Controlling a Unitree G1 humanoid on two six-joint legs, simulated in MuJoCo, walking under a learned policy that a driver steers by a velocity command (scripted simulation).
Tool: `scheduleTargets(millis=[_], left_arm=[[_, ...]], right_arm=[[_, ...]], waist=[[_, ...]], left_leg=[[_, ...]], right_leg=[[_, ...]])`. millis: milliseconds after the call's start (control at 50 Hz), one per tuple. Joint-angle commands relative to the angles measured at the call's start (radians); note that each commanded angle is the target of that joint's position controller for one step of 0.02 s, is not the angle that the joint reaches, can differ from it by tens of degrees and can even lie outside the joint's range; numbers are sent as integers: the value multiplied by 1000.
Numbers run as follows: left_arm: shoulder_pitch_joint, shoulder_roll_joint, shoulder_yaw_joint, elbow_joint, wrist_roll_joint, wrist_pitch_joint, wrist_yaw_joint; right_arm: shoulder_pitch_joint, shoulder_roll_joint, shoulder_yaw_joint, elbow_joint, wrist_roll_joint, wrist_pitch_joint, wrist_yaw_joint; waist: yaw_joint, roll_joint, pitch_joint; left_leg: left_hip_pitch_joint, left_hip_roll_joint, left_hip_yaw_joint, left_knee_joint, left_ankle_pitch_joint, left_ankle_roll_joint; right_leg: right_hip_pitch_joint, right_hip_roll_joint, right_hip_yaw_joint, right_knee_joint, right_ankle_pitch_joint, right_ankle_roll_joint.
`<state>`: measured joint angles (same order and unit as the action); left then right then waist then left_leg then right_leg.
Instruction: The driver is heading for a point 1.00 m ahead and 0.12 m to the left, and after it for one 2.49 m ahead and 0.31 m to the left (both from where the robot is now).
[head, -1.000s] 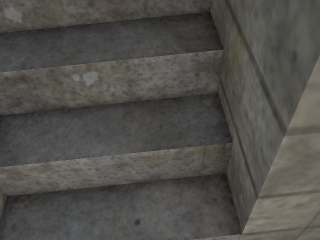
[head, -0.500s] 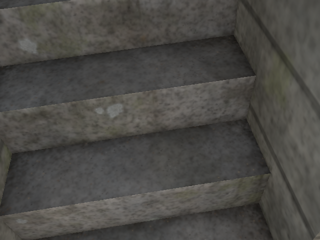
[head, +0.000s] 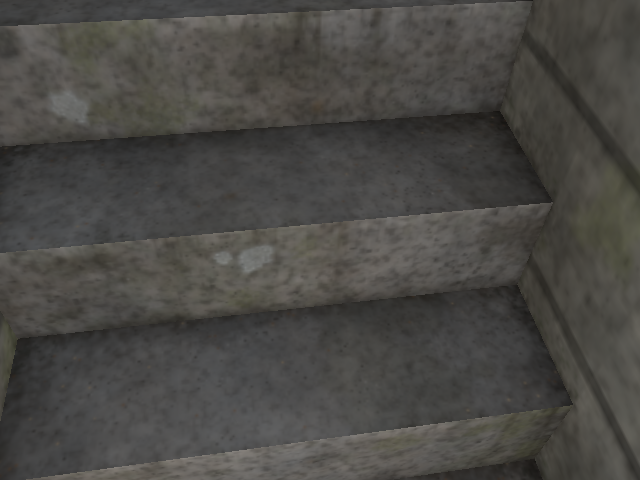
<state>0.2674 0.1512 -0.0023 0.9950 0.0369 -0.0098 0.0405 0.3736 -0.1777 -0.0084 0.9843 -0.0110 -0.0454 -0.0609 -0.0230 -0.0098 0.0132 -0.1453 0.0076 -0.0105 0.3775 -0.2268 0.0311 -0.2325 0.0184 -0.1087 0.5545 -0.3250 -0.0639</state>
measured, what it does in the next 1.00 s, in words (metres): steps on the spot: right foot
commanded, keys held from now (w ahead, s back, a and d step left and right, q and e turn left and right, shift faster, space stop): no key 1.00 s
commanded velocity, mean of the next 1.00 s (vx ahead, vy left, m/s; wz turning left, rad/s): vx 0.07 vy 0.00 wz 0.00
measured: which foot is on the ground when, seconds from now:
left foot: down 0.00-1.00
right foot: up 0.00-0.02, down 0.04-1.00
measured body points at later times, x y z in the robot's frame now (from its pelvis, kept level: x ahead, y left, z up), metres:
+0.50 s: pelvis +0.02 -0.01 +0.00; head +0.03 -0.01 +0.45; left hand +0.10 +0.21 -0.14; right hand +0.08 -0.25 -0.14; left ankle -0.01 +0.11 -0.75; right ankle +0.01 -0.09 -0.75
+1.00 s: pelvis -0.01 -0.01 +0.00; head +0.00 -0.02 +0.45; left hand +0.01 +0.20 -0.15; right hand -0.03 -0.24 -0.16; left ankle -0.01 +0.12 -0.75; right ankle +0.01 -0.09 -0.75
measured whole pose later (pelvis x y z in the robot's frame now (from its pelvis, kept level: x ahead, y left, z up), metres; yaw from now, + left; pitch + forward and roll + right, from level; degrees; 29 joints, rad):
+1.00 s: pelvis -0.01 -0.01 +0.00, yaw -2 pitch -1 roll +0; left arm 0.35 0.13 -0.03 0.94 0.03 -0.01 0.07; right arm 0.33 -0.18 0.01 1.05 -0.01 -0.01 -0.05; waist 0.00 0.01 0.05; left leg -0.11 0.02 0.01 0.32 -0.18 -0.01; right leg -0.13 0.05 -0.07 0.28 -0.13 -0.06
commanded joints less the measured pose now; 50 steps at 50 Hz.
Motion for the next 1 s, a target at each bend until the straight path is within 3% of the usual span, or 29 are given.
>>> scheduleTargets(millis=[20,40,60,80,100,120,140,180,200,220,280,380,460,480,600,680,800,820,1000], left_arm=[[129,1,-9,-6,-9,-32,28],[180,45,1,-5,0,-45,38],[121,82,-4,-35,0,-35,39],[23,40,-17,-63,3,-27,31],[-55,14,-21,-91,-9,-27,28],[-41,13,-17,-101,-20,-26,31],[8,28,-13,-100,-24,-31,37],[51,60,-2,-88,-23,-33,37],[49,58,0,-91,-22,-29,36],[29,53,-1,-106,-12,-25,35],[22,46,-3,-117,-12,-14,36],[11,52,-4,-127,-7,-14,28],[9,51,-9,-130,-8,-19,30],[17,53,-9,-124,-15,-17,31],[38,53,-12,-119,-6,-16,25],[53,54,-13,-116,-6,-16,22],[109,58,-10,-97,-9,-8,26],[101,60,-10,-98,-8,-6,27],[147,52,-13,-82,-8,-4,32]], right_arm=[[-20,-75,-10,-49,3,-13,3],[-33,-62,-4,-58,36,-23,13],[33,6,19,-67,61,-15,23],[81,8,28,-40,49,-1,17],[60,-30,24,-32,17,7,9],[12,-82,14,-36,-4,11,3],[-17,-114,5,-41,-6,13,0],[6,-72,13,-38,19,17,3],[5,-64,15,-38,27,17,4],[0,-74,14,-35,33,16,2],[-54,-82,15,-48,19,16,0],[-84,-91,18,-58,14,21,4],[-102,-105,15,-59,9,28,0],[-108,-99,17,-63,4,28,2],[-81,-108,13,-38,9,27,8],[-78,-103,12,-24,2,27,13],[-33,-102,7,13,6,25,14],[-31,-100,7,16,4,28,13],[21,-80,10,50,6,29,11]], waist=[[56,57,53],[73,21,-3],[20,-117,-70],[-14,-102,-45],[-33,-49,36],[2,-10,75],[24,-23,53],[14,-65,-31],[14,-68,-60],[19,-55,-78],[29,2,-46],[27,23,-22],[26,21,-2],[17,28,19],[13,4,25],[19,3,60],[25,-3,47],[21,-7,76],[22,6,83]], left_leg=[[-82,180,-135,42,365,154],[-157,151,-105,168,330,109],[-190,105,-74,147,-9,63],[-113,122,-79,81,-92,46],[-87,114,-95,-12,5,40],[-75,111,-103,-33,149,29],[-43,115,-96,-16,276,19],[-7,122,-80,-2,315,12],[0,122,-79,-7,297,12],[8,120,-73,-27,293,8],[15,129,-78,-50,327,2],[24,141,-86,-73,307,2],[37,148,-94,-94,266,5],[27,151,-99,-105,253,5],[17,148,-96,-126,132,6],[-8,143,-94,-139,86,6],[-20,127,-81,-144,16,3],[-32,124,-79,-143,14,3],[-54,122,-75,-127,23,3]], right_leg=[[184,-32,29,-373,234,-11],[320,-126,122,-367,435,12],[336,-254,256,-266,752,-52],[252,-272,255,-246,710,-96],[195,-210,201,-229,674,-67],[182,-161,162,-232,675,-33],[205,-156,159,-241,758,-11],[290,-155,155,-232,888,12],[317,-156,156,-225,908,10],[321,-153,150,-219,870,9],[279,-150,155,-242,720,15],[237,-151,163,-270,595,22],[195,-151,170,-287,480,21],[191,-156,179,-296,487,19],[180,-155,184,-316,352,21],[148,-150,189,-332,249,22],[137,-141,197,-357,98,20],[115,-138,200,-362,68,20],[109,-135,205,-356,93,15]])
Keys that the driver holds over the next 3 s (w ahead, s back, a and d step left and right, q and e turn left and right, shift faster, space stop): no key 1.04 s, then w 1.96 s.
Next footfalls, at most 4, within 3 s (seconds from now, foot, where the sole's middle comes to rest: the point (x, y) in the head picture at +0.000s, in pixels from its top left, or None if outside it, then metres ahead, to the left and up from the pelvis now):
0.04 right None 0.05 -0.10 -0.78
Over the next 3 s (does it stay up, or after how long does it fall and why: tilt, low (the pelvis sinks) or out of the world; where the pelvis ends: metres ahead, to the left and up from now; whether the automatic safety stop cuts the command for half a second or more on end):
stays up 0.01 0.00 0.00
